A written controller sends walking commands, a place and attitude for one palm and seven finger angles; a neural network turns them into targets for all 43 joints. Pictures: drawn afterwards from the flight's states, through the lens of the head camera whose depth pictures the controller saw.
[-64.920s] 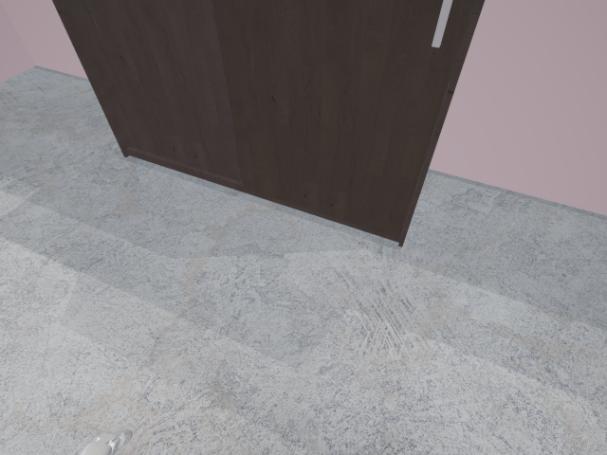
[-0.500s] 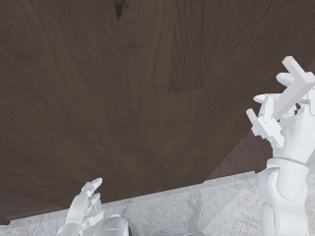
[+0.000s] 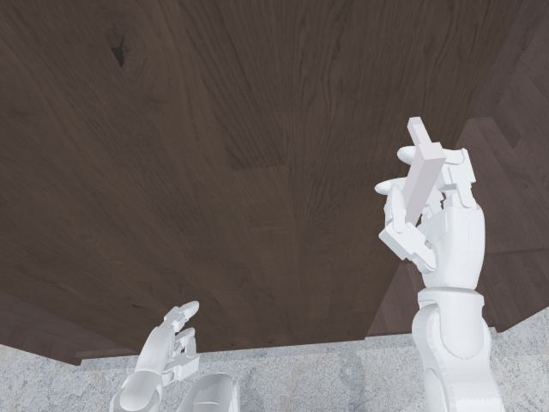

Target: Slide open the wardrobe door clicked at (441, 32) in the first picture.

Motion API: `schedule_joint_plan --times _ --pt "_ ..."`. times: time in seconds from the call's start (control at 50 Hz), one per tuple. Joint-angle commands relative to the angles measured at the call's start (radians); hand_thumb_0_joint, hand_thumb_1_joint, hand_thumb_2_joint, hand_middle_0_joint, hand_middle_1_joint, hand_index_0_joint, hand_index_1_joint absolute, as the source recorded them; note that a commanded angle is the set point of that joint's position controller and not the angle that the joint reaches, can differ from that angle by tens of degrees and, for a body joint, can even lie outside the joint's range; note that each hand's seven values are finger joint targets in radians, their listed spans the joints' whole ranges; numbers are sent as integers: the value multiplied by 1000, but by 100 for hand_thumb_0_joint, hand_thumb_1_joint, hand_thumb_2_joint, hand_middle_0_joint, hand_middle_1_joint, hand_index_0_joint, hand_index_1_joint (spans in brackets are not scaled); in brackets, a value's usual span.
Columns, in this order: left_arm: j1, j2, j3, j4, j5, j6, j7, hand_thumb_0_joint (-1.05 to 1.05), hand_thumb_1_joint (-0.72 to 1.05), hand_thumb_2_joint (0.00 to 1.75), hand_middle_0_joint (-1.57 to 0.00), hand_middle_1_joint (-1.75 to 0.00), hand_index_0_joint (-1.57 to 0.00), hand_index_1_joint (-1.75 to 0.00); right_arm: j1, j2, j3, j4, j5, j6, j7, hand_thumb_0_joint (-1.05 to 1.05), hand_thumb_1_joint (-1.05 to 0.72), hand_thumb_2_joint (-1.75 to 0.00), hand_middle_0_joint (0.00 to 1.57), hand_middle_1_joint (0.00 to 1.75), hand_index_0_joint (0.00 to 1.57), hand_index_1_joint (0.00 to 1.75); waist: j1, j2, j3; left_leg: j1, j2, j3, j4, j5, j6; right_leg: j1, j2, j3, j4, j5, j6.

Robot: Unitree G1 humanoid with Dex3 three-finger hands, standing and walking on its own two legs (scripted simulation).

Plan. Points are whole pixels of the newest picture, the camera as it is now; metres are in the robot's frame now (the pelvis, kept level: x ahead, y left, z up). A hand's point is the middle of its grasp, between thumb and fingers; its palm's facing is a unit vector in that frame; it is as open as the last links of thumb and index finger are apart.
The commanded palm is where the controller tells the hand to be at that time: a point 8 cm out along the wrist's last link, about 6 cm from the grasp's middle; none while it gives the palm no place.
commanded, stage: step sideways, sliding the door along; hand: right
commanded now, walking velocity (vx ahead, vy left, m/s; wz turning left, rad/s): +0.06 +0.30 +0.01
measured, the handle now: (405, 190) +0.33 -0.18 +0.15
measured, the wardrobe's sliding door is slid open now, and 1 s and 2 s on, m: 0.45 0.58 0.60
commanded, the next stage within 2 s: stop walking and hold the door there in 1.26 s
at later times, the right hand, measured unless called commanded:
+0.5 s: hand (323, 232) +0.28 -0.08 +0.15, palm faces +0.20 +0.98 -0.01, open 6.5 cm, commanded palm +0.25 -0.07 +0.14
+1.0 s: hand (262, 231) +0.29 -0.01 +0.15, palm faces +0.37 +0.93 -0.05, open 6.3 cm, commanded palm +0.26 +0.02 +0.13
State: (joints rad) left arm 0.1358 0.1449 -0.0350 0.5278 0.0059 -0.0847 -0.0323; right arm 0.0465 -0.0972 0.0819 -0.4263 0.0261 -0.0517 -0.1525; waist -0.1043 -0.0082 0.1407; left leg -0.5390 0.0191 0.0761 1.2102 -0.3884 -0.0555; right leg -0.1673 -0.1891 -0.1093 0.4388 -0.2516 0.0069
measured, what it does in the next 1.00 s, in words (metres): steps to the left: left foot, then right foot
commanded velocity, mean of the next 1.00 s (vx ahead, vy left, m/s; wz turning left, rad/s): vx -0.02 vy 0.30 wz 0.03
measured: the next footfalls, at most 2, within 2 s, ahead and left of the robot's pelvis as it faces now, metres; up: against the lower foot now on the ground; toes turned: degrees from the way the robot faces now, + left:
left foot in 0.26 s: +0.00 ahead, +0.21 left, +0.00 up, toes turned +4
right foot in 0.44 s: +0.03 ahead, -0.02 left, +0.00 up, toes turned -10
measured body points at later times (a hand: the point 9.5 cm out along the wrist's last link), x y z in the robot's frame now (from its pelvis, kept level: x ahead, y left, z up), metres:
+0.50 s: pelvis -0.02 +0.07 -0.03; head +0.03 +0.05 +0.42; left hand +0.18 +0.29 -0.12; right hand +0.27 -0.13 +0.15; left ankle -0.04 +0.21 -0.70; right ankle -0.01 -0.02 -0.76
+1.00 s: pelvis -0.01 +0.19 -0.03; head +0.04 +0.18 +0.42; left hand +0.24 +0.35 -0.11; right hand +0.27 -0.06 +0.15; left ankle -0.01 +0.32 -0.76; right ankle -0.02 +0.01 -0.74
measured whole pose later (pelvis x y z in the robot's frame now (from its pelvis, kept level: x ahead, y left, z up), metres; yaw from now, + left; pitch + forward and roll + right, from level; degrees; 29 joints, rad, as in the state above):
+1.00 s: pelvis -0.01 +0.19 -0.03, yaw -3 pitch +0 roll +2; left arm 0.05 0.18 -0.01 0.57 -0.04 -0.09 0.01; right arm -0.11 -0.15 -0.08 -0.28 0.05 -0.02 -0.20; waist -0.11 -0.06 0.11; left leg -0.25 0.02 0.08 0.57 -0.30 -0.02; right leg -0.36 -0.18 0.01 0.77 -0.49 0.07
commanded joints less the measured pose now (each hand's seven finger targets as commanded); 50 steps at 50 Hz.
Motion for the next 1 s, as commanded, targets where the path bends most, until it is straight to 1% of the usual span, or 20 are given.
schedule_joint_plan --times 0.0,0.1,0.18,0.22,0.24,0.26,0.32,0.38,0.4,0.42,0.44,0.46,0.52,0.6,0.68,0.82,0.86,0.88,0.92,0.98 --pt "-80 163 71 -141 -3 -28 31 0 90 90 -20 -30 -20 -30 -330 8 184 -280 -15 -98 89 0 -90 -90 45 140 45 140 123 -276 -326 -8 10 -2 -210 27 -6 270 -214 93 -114 607 -90" --pt "-95 148 67 -138 -11 -26 34 0 90 90 -20 -30 -20 -30 -367 -10 166 -252 -3 -96 82 0 -90 -90 45 140 45 140 132 -319 -333 140 -21 10 -473 19 9 248 -224 89 -79 632 -88" --pt "-114 140 67 -135 -21 -28 31 0 90 90 -20 -30 -20 -30 -401 3 173 -251 4 -96 79 0 -90 -90 45 140 45 140 121 -257 -374 294 -42 13 -698 135 22 198 -195 98 30 542 -72" --pt "-123 116 57 -140 -41 -25 33 0 90 90 -20 -30 -20 -30 -443 1 193 -283 -10 -105 79 0 -90 -90 45 140 45 140 111 -72 -410 416 54 -51 -854 450 49 87 -93 56 174 295 -37" --pt "-136 77 45 -141 -47 -19 42 0 90 90 -20 -30 -20 -30 -465 -39 180 -296 -18 -107 72 0 -90 -90 45 140 45 140 121 173 -419 473 217 -198 -835 764 117 -82 13 7 310 -38 2" --pt "-154 68 37 -121 -32 -28 51 0 90 90 -20 -30 -20 -30 -455 -72 150 -271 -23 -105 58 0 -90 -90 45 140 45 140 112 200 -398 474 284 -248 -803 971 166 -192 103 15 391 -310 19" --pt "-120 100 64 -107 -33 -26 68 0 90 90 -20 -30 -20 -30 -392 -41 148 -331 -5 -129 46 0 -90 -90 45 140 45 140 81 411 -467 776 293 -271 -641 1438 246 -384 168 37 552 -405 16" --pt "-108 96 56 -89 -16 11 63 0 90 90 -20 -30 -20 -30 -466 17 190 -314 -11 -163 61 0 -90 -90 45 140 45 140 143 138 -446 468 173 -77 -464 1038 162 2 124 -34 66 19 21" --pt "-89 131 78 -102 -15 19 60 0 90 90 -20 -30 -20 -30 -469 25 211 -312 4 -171 76 0 -90 -90 45 140 45 140 171 -32 -467 162 93 -26 -270 609 86 308 -37 122 -29 474 -37" --pt "-108 188 103 -129 -14 22 48 0 90 90 -20 -30 -20 -30 -453 33 216 -281 13 -168 88 0 -90 -90 45 140 45 140 127 -252 -492 -56 -4 -60 -60 -159 36 433 -358 477 -33 985 -168" --pt "-120 223 107 -151 -35 27 16 0 90 90 -20 -30 -20 -30 -445 13 194 -193 -11 -154 91 0 -90 -90 45 140 45 140 124 -62 -471 -52 7 -157 60 -184 59 336 -370 478 -26 763 -213" --pt "-130 194 108 -147 -27 23 22 0 90 90 -20 -30 -20 -30 -515 -18 132 -281 5 -169 84 0 -90 -90 45 140 45 140 130 -88 -466 -121 5 -152 114 -207 46 334 -400 555 -45 749 -234" --pt "-113 189 89 -115 -20 26 16 0 90 90 -20 -30 -20 -30 -498 21 186 -222 -9 -139 99 0 -90 -90 45 140 45 140 126 -109 -359 -189 45 -125 147 -22 22 286 -277 265 -50 624 -146" --pt "-108 180 87 -126 -19 18 22 0 90 90 -20 -30 -20 -30 -524 39 198 -167 -14 -101 114 0 -90 -90 45 140 45 140 119 -231 -326 -73 33 -44 66 127 0 149 -177 82 -119 390 -63" --pt "-99 169 82 -132 -24 1 38 0 90 90 -20 -30 -20 -30 -531 56 212 -136 -5 -88 108 0 -90 -90 45 140 45 140 120 -286 -316 4 23 1 -133 102 -8 156 -183 64 -155 310 -74" --pt "-90 153 80 -135 -32 -30 37 0 90 90 -20 -30 -20 -30 -497 37 196 -137 4 -103 80 0 -90 -90 45 140 45 140 126 -308 -336 199 -38 20 -529 44 13 186 -208 92 -21 511 -88" --pt "-98 142 80 -124 -40 -37 32 0 90 90 -20 -30 -20 -30 -498 11 175 -163 -1 -111 77 0 -90 -90 45 140 45 140 123 -257 -361 299 -41 11 -720 195 19 180 -168 81 81 475 -58" --pt "-103 131 77 -127 -50 -40 31 0 90 90 -20 -30 -20 -30 -499 -1 173 -192 -2 -117 77 0 -90 -90 45 140 45 140 115 -161 -379 375 0 -20 -836 372 27 137 -120 78 163 378 -38" --pt "-136 72 56 -123 -56 -43 44 0 90 90 -20 -30 -20 -30 -509 -98 118 -238 -9 -128 59 0 -90 -90 45 140 45 140 121 216 -404 524 266 -253 -791 1118 144 -166 81 18 394 -244 29" --pt "-103 101 79 -95 -48 -62 67 0 90 90 -20 -30 -20 -30 -401 -95 78 -297 15 -133 39 0 -90 -90 45 140 45 140 83 453 -456 762 303 -317 -651 1568 246 -358 173 77 554 -440 21"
